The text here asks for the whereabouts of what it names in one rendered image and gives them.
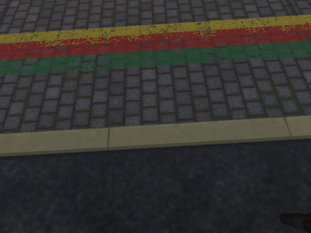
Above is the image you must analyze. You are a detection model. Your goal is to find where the robot right hand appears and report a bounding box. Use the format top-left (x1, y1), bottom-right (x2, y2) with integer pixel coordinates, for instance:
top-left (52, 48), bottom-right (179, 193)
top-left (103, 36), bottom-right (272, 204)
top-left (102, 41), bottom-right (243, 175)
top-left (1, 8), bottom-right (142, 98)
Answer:
top-left (280, 213), bottom-right (311, 233)

